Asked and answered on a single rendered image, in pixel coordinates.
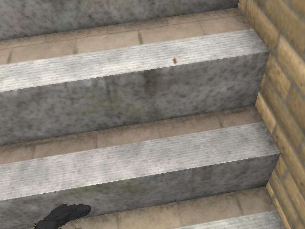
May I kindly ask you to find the left robot hand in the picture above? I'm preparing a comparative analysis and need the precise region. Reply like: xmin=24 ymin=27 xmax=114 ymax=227
xmin=34 ymin=203 xmax=91 ymax=229

